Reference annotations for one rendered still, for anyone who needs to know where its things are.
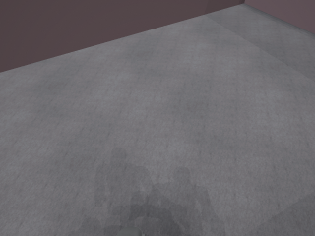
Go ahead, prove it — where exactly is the robot left thigh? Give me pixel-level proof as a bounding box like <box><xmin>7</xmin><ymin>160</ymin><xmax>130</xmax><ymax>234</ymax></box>
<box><xmin>116</xmin><ymin>226</ymin><xmax>146</xmax><ymax>236</ymax></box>

